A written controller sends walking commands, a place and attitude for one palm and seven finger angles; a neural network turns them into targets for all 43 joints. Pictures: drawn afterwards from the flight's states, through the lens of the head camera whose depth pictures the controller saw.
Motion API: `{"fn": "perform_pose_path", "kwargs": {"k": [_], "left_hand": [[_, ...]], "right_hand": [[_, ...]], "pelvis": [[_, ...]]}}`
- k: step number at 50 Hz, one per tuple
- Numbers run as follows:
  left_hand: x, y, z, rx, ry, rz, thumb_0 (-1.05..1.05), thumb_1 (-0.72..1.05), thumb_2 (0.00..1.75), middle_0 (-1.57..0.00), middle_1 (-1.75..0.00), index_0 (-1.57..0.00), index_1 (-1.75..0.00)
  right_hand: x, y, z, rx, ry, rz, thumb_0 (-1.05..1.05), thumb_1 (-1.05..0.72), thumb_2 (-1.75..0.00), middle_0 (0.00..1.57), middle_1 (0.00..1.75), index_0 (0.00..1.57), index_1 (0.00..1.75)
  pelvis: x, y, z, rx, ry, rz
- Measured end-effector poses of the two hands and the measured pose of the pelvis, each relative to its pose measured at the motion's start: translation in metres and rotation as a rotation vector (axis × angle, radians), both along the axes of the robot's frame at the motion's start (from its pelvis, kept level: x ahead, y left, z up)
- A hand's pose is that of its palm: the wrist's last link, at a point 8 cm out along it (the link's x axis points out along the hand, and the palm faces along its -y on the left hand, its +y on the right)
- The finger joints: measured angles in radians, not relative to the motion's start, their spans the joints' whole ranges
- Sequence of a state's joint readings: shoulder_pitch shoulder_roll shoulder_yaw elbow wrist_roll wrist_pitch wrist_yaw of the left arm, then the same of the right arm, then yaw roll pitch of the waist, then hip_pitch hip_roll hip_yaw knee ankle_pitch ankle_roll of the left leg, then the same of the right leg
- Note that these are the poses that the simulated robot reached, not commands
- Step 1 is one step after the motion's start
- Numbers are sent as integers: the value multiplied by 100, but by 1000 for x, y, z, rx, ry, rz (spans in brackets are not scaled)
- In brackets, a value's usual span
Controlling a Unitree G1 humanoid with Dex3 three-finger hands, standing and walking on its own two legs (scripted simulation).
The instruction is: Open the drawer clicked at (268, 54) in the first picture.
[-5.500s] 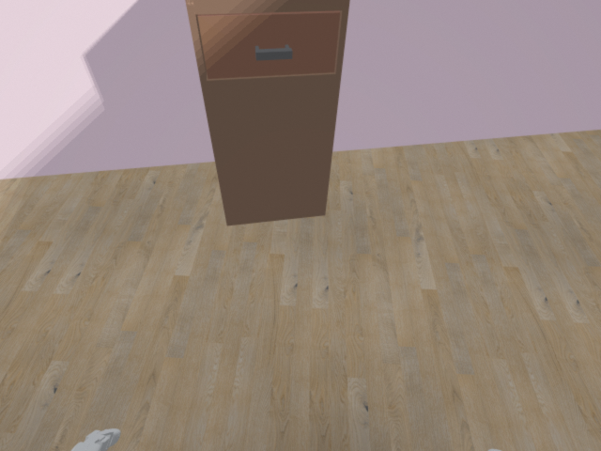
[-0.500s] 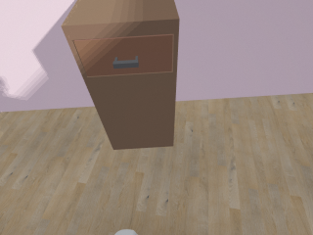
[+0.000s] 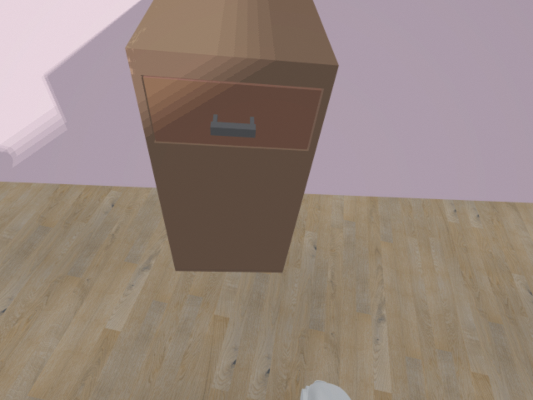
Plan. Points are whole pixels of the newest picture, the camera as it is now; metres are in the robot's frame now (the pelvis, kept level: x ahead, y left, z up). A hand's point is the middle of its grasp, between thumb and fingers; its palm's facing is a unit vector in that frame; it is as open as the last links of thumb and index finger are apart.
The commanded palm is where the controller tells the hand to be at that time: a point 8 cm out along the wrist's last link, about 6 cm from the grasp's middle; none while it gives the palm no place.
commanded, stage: take the last steps up to it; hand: left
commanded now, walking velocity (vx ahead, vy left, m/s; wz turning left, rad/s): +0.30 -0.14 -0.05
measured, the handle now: (233, 124) +0.71 +0.12 +0.00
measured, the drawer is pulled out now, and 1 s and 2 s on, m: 0.00 0.00 0.00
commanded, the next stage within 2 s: come to a stop and stand still in 0.38 s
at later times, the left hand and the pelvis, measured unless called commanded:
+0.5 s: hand (211, 354) +0.24 +0.10 -0.18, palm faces +0.02 -0.98 -0.20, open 7.2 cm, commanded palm none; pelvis +0.17 -0.08 -0.01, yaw +1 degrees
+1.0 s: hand (212, 365) +0.22 +0.10 -0.18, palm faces +0.03 -0.96 -0.29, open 7.4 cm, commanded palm none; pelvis +0.19 -0.11 -0.01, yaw -3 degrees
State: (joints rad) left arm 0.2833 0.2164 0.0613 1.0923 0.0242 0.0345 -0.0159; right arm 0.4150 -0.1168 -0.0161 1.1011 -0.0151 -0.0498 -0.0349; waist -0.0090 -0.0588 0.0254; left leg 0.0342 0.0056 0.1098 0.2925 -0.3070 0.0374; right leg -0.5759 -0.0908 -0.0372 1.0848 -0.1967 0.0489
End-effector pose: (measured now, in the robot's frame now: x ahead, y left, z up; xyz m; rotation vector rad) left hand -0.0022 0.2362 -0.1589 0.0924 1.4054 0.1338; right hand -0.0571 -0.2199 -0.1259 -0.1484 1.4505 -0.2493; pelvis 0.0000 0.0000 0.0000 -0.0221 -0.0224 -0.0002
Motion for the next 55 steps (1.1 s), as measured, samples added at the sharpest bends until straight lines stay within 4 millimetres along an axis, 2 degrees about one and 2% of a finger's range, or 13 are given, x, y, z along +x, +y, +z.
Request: {"fn": "perform_pose_path", "kwargs": {"k": [4,9,12,15,21,26,30,33,38,41,48,52,55], "left_hand": [[59,-15,-1,-5,-42,-55,1,91,90,-20,-30,-19,-30],[153,-48,-1,-5,-140,-136,1,91,90,-20,-30,-19,-30],[208,-70,-5,9,-234,-160,0,91,90,-20,-30,-20,-30],[234,-85,-4,23,-297,-138,0,91,90,-20,-30,-20,-30],[234,-92,9,55,-249,-61,-1,93,90,-20,-30,-20,-30],[228,-86,9,62,-177,-41,-1,94,90,-20,-30,-20,-30],[222,-87,-3,30,-112,-1,-1,92,90,-20,-30,-20,-30],[218,-90,-10,8,-60,33,0,92,90,-20,-30,-20,-30],[210,-95,-5,0,9,39,0,91,90,-20,-30,-20,-30],[207,-92,2,26,42,24,0,91,90,-20,-30,-20,-30],[212,-89,15,129,4,-5,0,90,90,-20,-30,-20,-30],[213,-104,16,179,-70,-27,0,90,90,-20,-30,-20,-30],[209,-123,22,175,-93,-37,0,91,90,-20,-30,-20,-30]], "right_hand": [[-18,2,-3,25,93,-64,0,-92,-90,20,30,20,30],[-25,-5,-9,67,210,-135,0,-91,-90,20,30,20,30],[-15,-19,-21,94,267,-162,0,-91,-90,20,30,21,30],[21,-42,-30,98,256,-153,0,-91,-90,20,30,20,30],[156,-85,-29,47,-1,-50,0,-91,-90,20,30,20,30],[261,-94,-18,25,-200,32,0,-92,-90,20,30,20,30],[320,-87,-14,7,-279,91,0,-93,-90,20,30,20,30],[345,-73,-10,17,-288,123,0,-93,-90,20,30,20,30],[365,-56,-12,49,-277,133,0,-92,-90,20,30,20,30],[365,-60,-15,57,-279,105,-1,-92,-90,20,30,20,30],[332,-107,-26,44,-236,63,-1,-92,-90,21,30,21,30],[305,-144,-42,52,-216,33,-1,-92,-90,20,30,21,30],[284,-165,-44,56,-183,14,0,-92,-90,20,30,20,30]], "pelvis": [[24,-11,-4,5,5,-9],[63,-34,-14,8,13,-21],[92,-54,-27,14,14,-20],[111,-69,-31,6,-1,-16],[146,-81,-14,-7,-5,2],[174,-82,-9,-19,6,10],[198,-75,-13,-37,-1,1],[213,-71,-12,-13,-4,0],[220,-69,-8,20,7,-15],[214,-72,-7,24,15,-24],[192,-99,-10,33,15,-45],[181,-125,-21,56,4,-44],[174,-138,-18,50,-9,-28]]}}
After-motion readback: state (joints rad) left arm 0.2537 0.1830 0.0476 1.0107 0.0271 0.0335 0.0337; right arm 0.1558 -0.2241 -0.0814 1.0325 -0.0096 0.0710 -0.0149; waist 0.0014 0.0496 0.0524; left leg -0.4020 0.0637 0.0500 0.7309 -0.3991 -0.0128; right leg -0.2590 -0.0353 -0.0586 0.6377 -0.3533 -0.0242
